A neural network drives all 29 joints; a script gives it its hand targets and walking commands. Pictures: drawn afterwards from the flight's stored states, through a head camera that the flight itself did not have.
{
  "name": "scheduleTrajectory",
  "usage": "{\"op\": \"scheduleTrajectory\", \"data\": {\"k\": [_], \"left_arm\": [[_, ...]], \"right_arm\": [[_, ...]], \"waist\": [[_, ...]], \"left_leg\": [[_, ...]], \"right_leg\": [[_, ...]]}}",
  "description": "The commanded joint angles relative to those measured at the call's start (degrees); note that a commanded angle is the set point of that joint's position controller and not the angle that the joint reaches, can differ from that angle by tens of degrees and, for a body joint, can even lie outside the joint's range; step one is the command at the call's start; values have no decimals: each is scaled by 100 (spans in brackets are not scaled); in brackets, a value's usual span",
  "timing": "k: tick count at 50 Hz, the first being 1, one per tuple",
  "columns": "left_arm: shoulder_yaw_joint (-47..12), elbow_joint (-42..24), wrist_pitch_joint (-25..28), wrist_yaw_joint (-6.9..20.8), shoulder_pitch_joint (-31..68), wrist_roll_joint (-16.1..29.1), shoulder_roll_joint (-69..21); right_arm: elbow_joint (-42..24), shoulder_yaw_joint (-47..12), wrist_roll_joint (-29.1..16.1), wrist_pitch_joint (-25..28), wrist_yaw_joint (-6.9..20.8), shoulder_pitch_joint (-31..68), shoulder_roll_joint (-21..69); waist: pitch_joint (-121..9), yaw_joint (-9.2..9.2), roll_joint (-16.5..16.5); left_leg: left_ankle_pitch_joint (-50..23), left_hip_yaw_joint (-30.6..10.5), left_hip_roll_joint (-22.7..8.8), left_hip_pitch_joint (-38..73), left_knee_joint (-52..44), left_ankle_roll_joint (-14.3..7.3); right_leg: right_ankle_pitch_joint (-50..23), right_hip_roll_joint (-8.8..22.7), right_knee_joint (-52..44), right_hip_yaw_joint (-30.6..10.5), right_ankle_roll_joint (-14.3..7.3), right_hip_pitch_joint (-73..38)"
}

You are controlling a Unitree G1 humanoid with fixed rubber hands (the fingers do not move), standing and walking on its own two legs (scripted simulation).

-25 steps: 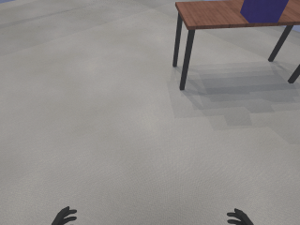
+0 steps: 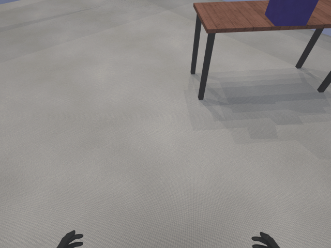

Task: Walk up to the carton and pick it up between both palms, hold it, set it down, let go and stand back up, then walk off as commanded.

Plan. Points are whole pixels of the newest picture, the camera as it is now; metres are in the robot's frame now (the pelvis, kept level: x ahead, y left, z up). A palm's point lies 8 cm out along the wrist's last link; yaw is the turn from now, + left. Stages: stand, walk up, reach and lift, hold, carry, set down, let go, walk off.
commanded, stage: stand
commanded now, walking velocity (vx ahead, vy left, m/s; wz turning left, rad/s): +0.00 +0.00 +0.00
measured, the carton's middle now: out of the picture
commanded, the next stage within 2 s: none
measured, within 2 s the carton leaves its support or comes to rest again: neither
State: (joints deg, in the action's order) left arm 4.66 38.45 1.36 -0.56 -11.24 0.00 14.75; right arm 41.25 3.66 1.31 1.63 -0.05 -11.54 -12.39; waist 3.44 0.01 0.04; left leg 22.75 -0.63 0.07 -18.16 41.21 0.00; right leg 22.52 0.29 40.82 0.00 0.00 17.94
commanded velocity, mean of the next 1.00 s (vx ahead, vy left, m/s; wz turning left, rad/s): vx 0.00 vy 0.00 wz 0.00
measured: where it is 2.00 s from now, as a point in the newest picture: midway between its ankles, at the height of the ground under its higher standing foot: outside the picture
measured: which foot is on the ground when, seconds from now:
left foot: down 0.00-1.00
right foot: down 0.00-1.00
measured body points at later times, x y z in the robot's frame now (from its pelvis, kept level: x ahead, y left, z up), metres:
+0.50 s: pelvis -0.01 +0.00 +0.00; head +0.01 +0.00 +0.45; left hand +0.13 +0.27 -0.10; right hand +0.12 -0.25 -0.11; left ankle -0.01 +0.12 -0.72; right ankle -0.01 -0.12 -0.72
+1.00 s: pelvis -0.02 +0.00 +0.00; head +0.00 +0.00 +0.45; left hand +0.11 +0.27 -0.11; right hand +0.10 -0.26 -0.12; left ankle -0.01 +0.12 -0.72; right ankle -0.01 -0.12 -0.72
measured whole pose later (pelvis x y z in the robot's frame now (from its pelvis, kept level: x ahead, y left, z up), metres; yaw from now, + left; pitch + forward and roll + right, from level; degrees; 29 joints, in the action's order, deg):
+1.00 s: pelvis -0.02 +0.00 +0.00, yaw +0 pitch -2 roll +0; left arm 4.1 42.9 1.6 -0.2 -11.2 0.0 15.1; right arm 46.3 3.7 1.0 1.9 -0.1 -11.5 -12.7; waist 3.3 0.0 0.1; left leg 21.3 -0.6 0.1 -18.2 41.2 0.0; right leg 21.1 0.4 40.8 0.0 0.0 17.9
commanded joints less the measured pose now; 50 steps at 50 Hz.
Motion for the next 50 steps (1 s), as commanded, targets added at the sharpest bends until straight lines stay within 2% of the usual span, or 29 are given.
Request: {"op": "scheduleTrajectory", "data": {"k": [1,2,3,4,7,8,9,11,12,15,16,17,19,20,22,25,26,27,29,30,34,36,38,41,42,43,46,47,50], "left_arm": [[291,-259,290,-76,162,-117,1403],[285,-271,307,-101,174,-151,1443],[264,-306,286,-75,383,-168,1472],[310,-353,309,-20,454,-180,1370],[276,-252,241,-53,254,-130,1461],[294,-213,241,-70,334,-160,1423],[253,-210,286,-50,260,-149,1400],[281,-205,320,-25,434,-164,1487],[232,-158,320,-6,264,-137,1429],[288,-190,322,13,342,-160,1415],[230,-134,331,-12,368,-202,1425],[229,-157,301,-12,423,-130,1333],[248,-94,319,8,335,-206,1477],[230,-158,345,-18,572,-111,1385],[258,-116,307,-12,236,-127,1591],[286,-10,284,-21,209,-101,1463],[275,-8,292,12,236,-112,1473],[213,45,350,-27,182,-136,1341],[212,69,293,-24,439,-143,1316],[256,90,306,-90,171,-141,1391],[317,56,297,-3,373,-128,1516],[238,98,293,-45,266,-141,1332],[257,128,277,-31,377,-162,1393],[209,138,259,-30,426,-168,1302],[226,153,267,-16,352,-162,1615],[232,102,267,3,429,-130,1389],[163,179,266,41,587,-114,1383],[173,173,269,32,422,-105,1394],[104,173,246,-9,599,-92,1248]], "right_arm": [[-321,326,1,227,-47,221,-1580],[-360,328,-80,196,-29,371,-1452],[-329,339,-56,174,-26,439,-1495],[-396,308,-67,183,-67,448,-1386],[-303,405,-28,162,-59,354,-1715],[-250,323,-25,212,-51,377,-1564],[-336,342,25,229,-73,551,-1404],[-327,316,-41,181,-86,507,-1429],[-198,316,-14,150,-121,437,-1523],[-305,296,-39,197,-103,622,-1432],[-267,268,-36,186,-76,539,-1414],[-208,238,-17,226,-27,528,-1470],[-172,324,-11,242,-40,444,-1540],[-149,331,-17,257,-11,435,-1555],[-127,441,-51,236,3,299,-1742],[10,338,-37,257,-51,367,-1660],[-38,366,-18,243,-61,369,-1697],[-6,320,-24,207,-60,387,-1573],[-14,316,-46,182,-64,363,-1653],[-36,338,-59,232,-67,337,-1468],[-13,248,-49,198,-94,546,-1404],[-28,325,-41,219,-81,542,-1626],[-32,282,-23,174,-102,595,-1429],[28,348,7,255,-67,599,-1654],[38,381,13,178,-73,458,-1691],[99,344,19,144,-75,480,-1594],[176,367,-31,206,-88,452,-1724],[179,308,-27,199,-48,496,-1648],[138,285,6,253,-48,565,-1655]], "waist": [[-1208,11,123],[-846,59,-20],[-669,24,197],[-847,45,393],[-910,19,47],[-672,15,351],[-580,23,-132],[-585,32,303],[-679,74,86],[-461,-50,216],[-522,90,-20],[-303,4,6],[-536,157,397],[-684,92,163],[-599,100,344],[-603,-4,158],[-819,14,-97],[-722,-41,65],[-572,42,-339],[-959,16,43],[-650,-42,230],[-486,29,-218],[-451,58,216],[-511,-33,146],[-187,112,108],[-436,38,261],[-281,106,393],[-253,24,31],[-257,91,-73]], "left_leg": [[-1931,-408,-421,325,-395,-491],[-1861,-382,-362,179,-403,-503],[-1709,-394,-289,87,-324,-455],[-1662,-345,-372,300,-516,-453],[-1424,-374,-388,311,-645,-473],[-1454,-516,-392,147,-677,-469],[-1553,-405,-436,179,-491,-468],[-1530,-452,-353,60,-555,-451],[-1413,-622,-468,165,-708,-502],[-1181,-572,-388,-60,-713,-500],[-955,-573,-398,77,-769,-505],[-979,-596,-369,-32,-840,-538],[-1356,-572,-419,286,-686,-498],[-1491,-529,-441,271,-745,-477],[-1641,-594,-415,133,-576,-484],[-1673,-635,-474,124,-691,-533],[-1802,-601,-512,247,-780,-541],[-1757,-660,-488,124,-741,-523],[-1939,-623,-458,48,-758,-469],[-2575,-538,-511,351,-521,-501],[-1847,-694,-483,185,-743,-526],[-1570,-656,-467,-38,-750,-547],[-1454,-537,-436,147,-757,-519],[-977,-656,-421,-11,-806,-510],[-907,-505,-334,-73,-747,-498],[-956,-630,-395,89,-941,-511],[-884,-538,-396,12,-882,-454],[-892,-619,-443,63,-969,-454],[-994,-768,-519,-227,-1078,-544]], "right_leg": [[-2588,637,-610,-524,-488,-575],[-2216,631,-747,-676,-543,-427],[-2141,774,-868,-824,-665,-279],[-1811,661,-829,-698,-525,-282],[-1575,535,-771,-561,-427,-223],[-1543,508,-787,-513,-436,-225],[-1657,621,-848,-694,-482,-11],[-1602,574,-767,-684,-497,-125],[-1528,528,-790,-630,-470,-185],[-1323,634,-1016,-668,-457,-185],[-1080,702,-1112,-898,-497,-96],[-1131,640,-1031,-796,-535,-51],[-1310,638,-1124,-747,-529,-31],[-1503,616,-946,-664,-471,-175],[-1769,682,-917,-731,-545,-234],[-1986,562,-720,-629,-491,-345],[-1919,578,-662,-543,-438,-356],[-1984,562,-694,-558,-429,-479],[-2134,551,-666,-521,-474,-408],[-2656,629,-546,-580,-487,-623],[-1959,593,-674,-566,-468,-336],[-1861,549,-755,-640,-465,-387],[-1527,599,-966,-745,-521,-158],[-1025,623,-1010,-815,-507,-190],[-861,632,-1148,-960,-500,22],[-607,564,-1102,-729,-448,-19],[-618,646,-1282,-808,-454,64],[-600,559,-1266,-741,-430,105],[-1277,601,-1110,-758,-451,-318]]}}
